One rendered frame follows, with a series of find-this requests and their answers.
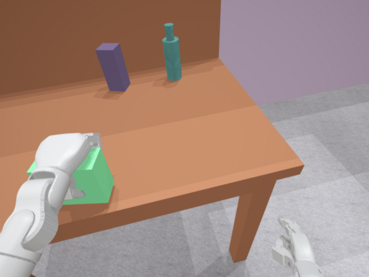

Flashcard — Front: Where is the right robot hand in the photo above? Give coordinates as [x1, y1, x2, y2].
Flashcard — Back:
[272, 216, 316, 270]

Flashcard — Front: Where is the left robot hand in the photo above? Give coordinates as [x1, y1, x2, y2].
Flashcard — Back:
[35, 133, 103, 200]

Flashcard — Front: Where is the sponge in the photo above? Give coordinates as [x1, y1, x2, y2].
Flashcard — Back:
[27, 148, 114, 205]

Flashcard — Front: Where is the robot left forearm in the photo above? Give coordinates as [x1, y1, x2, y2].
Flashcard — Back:
[0, 167, 71, 277]

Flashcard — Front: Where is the table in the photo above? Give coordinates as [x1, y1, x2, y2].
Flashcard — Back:
[0, 0, 304, 277]

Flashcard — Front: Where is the robot right forearm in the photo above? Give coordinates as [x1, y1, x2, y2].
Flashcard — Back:
[293, 260, 325, 277]

